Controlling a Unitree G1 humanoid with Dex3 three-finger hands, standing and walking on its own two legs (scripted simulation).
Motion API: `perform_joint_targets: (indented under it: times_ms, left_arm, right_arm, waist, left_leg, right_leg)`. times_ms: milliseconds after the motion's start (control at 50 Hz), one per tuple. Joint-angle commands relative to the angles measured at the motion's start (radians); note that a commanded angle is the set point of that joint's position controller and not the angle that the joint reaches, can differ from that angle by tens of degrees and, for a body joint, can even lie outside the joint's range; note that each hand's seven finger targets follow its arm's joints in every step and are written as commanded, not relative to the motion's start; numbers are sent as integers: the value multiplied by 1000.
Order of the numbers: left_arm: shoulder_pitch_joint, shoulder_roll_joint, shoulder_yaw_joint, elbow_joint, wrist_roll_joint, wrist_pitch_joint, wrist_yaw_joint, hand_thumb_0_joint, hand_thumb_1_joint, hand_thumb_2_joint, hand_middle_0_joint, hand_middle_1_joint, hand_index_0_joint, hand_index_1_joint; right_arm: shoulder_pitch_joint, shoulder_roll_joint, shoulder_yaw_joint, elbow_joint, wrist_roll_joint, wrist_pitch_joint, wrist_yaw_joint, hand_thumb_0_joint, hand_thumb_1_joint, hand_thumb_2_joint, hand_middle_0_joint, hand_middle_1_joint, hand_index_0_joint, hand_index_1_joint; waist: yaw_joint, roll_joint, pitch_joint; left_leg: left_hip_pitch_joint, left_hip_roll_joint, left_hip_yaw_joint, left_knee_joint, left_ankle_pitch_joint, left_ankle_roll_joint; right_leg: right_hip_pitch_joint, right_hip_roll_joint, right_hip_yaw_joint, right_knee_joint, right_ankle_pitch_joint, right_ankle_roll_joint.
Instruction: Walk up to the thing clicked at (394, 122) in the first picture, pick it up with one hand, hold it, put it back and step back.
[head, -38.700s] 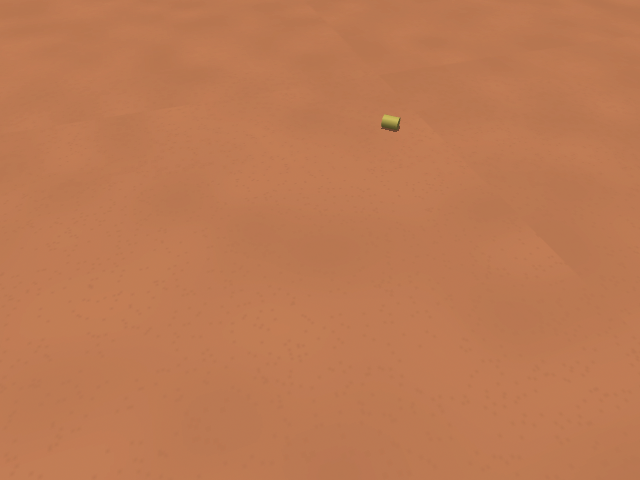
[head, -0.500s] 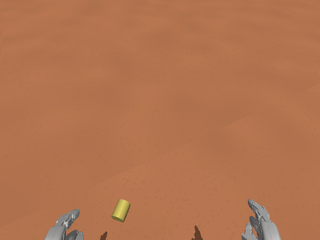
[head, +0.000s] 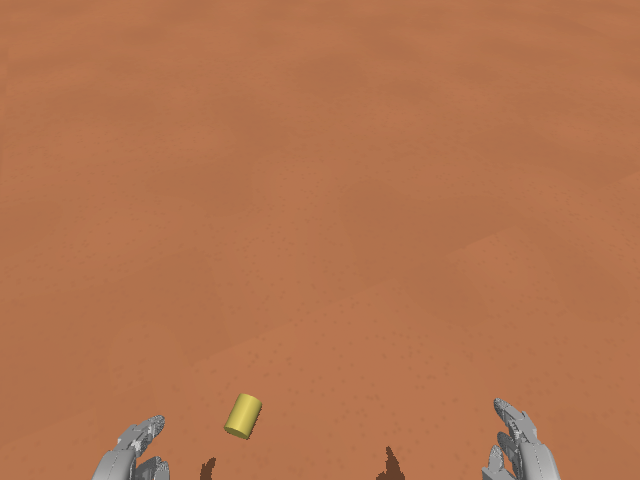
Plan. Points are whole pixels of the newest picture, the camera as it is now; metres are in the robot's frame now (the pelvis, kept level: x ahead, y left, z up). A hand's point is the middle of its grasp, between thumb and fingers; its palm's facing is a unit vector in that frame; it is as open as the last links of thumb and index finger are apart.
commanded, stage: home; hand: left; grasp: from above
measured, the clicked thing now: (243, 415) +0.45 +0.20 -0.68
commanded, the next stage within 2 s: stand in 1.46 s
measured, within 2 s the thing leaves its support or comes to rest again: neither
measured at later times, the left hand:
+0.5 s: hand out of the picture +0.16 +0.18 -0.05, palm faces +0.05 -0.98 -0.20, open 7.4 cm
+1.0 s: hand out of the picture +0.16 +0.18 -0.05, palm faces +0.05 -0.98 -0.20, open 7.4 cm
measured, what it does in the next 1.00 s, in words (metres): stands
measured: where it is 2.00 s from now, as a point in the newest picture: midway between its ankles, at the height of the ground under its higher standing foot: outside the picture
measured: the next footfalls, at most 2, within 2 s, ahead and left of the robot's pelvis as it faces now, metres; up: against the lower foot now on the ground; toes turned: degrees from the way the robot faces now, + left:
none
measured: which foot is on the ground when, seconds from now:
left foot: down 0.00-1.00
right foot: down 0.00-1.00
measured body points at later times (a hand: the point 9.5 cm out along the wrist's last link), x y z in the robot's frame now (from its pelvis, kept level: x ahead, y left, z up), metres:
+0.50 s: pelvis +0.00 +0.00 +0.00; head +0.01 +0.01 +0.45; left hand +0.15 +0.23 -0.03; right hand +0.16 -0.25 -0.06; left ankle +0.00 +0.13 -0.68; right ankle +0.01 -0.15 -0.68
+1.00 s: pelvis -0.01 +0.00 +0.00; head +0.01 +0.00 +0.45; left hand +0.15 +0.23 -0.03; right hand +0.15 -0.25 -0.06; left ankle +0.00 +0.13 -0.68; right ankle +0.01 -0.15 -0.68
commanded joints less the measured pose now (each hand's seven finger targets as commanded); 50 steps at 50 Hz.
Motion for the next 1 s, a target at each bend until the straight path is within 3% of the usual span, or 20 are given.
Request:
perform_joint_targets:
  times_ms: [0, 100, 580, 640, 780, 980]
  left_arm:
    - [-31, 104, 56, -202, 4, -48, 10, 0, 896, 897, -199, -298, -199, -298]
    - [6, 100, 63, -177, 0, -50, 11, 0, 899, 899, -200, -299, -200, -299]
    - [-29, 103, 52, -215, 7, -32, 7, 0, 900, 900, -200, -299, -200, -299]
    - [-9, 102, 56, -190, 9, -29, 10, 0, 900, 900, -200, -299, -200, -299]
    - [-28, 104, 52, -206, 9, -34, 8, 0, 900, 900, -200, -299, -200, -299]
    - [-12, 104, 56, -199, 11, -29, 9, 0, 900, 900, -200, -299, -200, -299]
  right_arm:
    - [-66, -132, -61, -159, -2, -64, -10, 0, -900, -900, 200, 300, 200, 300]
    - [-60, -127, -61, -159, -1, -65, -10, 0, -900, -900, 200, 300, 200, 300]
    - [-61, -127, -61, -158, -2, -77, -15, 0, -900, -900, 200, 300, 200, 300]
    - [-69, -120, -55, -159, -1, -76, -14, 0, -900, -900, 200, 300, 200, 300]
    - [-68, -124, -57, -163, 0, -77, -17, 0, -900, -900, 200, 300, 200, 300]
    - [-70, -119, -56, -160, -1, -80, -19, 0, -900, -900, 200, 300, 200, 300]
  waist:
    - [1, 26, -81]
    - [4, -8, -113]
    - [-8, 17, -88]
    - [4, 13, -82]
    - [-7, 5, -87]
    - [2, 10, -77]
  left_leg:
    - [89, -33, -3, -190, 214, 23]
    - [82, -40, 17, -156, 260, 29]
    - [72, -36, 11, -170, 201, 28]
    - [62, -36, 10, -172, 193, 28]
    - [67, -37, 15, -163, 197, 30]
    - [50, -38, 15, -166, 171, 30]
  right_leg:
    - [55, 59, -29, -131, 159, -32]
    - [87, 54, -21, -135, 204, -29]
    - [57, 55, -20, -136, 153, -29]
    - [60, 54, -22, -138, 143, -30]
    - [56, 53, -18, -139, 150, -28]
    - [56, 50, -18, -143, 129, -29]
